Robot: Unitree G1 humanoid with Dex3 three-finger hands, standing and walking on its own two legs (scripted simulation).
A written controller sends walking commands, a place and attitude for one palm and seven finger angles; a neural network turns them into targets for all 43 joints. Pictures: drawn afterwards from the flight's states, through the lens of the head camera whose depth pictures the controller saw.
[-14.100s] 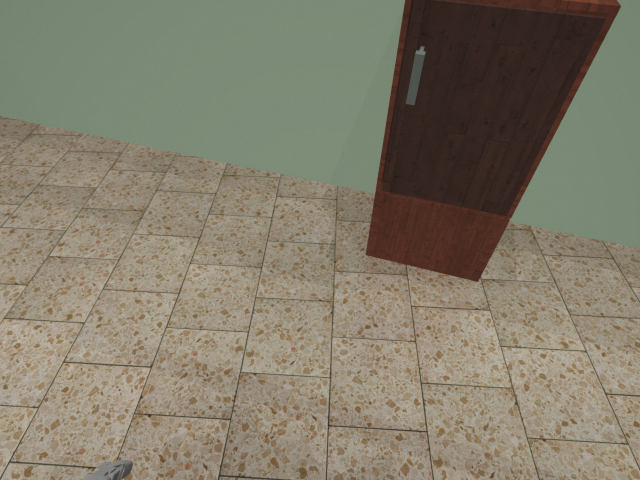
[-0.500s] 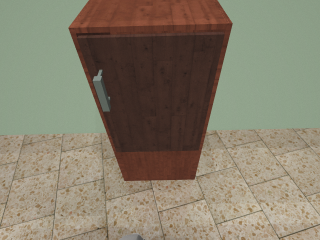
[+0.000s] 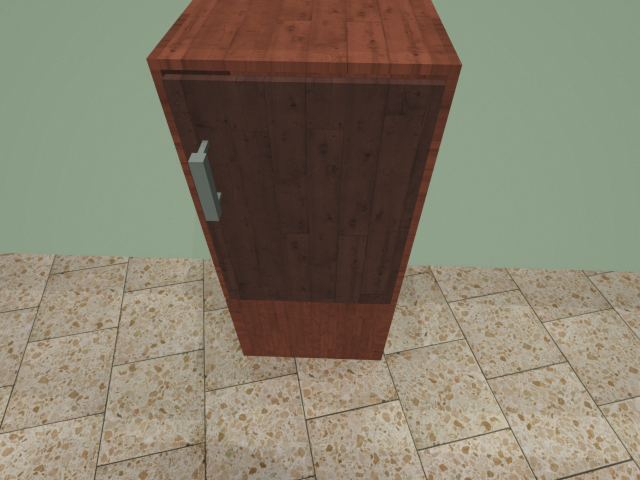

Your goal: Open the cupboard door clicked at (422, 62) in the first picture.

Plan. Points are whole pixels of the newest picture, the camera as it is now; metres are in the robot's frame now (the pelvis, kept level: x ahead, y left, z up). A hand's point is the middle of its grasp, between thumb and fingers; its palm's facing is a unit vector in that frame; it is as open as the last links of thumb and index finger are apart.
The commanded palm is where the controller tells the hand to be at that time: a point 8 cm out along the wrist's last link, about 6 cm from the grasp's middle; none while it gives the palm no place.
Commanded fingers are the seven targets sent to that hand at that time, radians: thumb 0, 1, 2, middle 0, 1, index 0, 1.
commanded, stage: look again from close up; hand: left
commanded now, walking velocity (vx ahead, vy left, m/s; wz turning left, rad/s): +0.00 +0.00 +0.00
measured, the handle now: (209, 181) +0.57 +0.23 +0.04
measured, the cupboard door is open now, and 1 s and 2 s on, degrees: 0 0 0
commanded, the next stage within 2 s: raise the hand with hooked fingers in 0.54 s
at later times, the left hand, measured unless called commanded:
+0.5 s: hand out of the picture +0.02 +0.18 -0.16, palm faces +0.03 -0.98 -0.20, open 7.3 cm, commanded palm none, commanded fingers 0.00 0.90 0.90 -0.20 -0.30 -0.20 -0.30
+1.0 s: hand (187, 430) +0.18 +0.17 -0.02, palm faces -0.03 -1.00 +0.01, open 8.2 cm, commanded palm +0.14 +0.25 -0.04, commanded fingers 0.00 0.46 0.71 -0.23 -0.58 -0.23 -0.58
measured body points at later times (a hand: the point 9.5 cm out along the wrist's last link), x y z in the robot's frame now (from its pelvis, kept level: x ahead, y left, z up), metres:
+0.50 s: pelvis +0.01 +0.00 +0.01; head +0.02 +0.00 +0.46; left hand +0.02 +0.23 -0.15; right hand +0.01 -0.22 -0.15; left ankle +0.00 +0.13 -0.73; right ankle +0.02 -0.09 -0.73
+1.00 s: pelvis +0.00 +0.01 -0.05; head +0.02 +0.02 +0.40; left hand +0.18 +0.23 -0.02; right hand +0.22 -0.25 -0.07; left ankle +0.00 +0.13 -0.73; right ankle +0.02 -0.09 -0.73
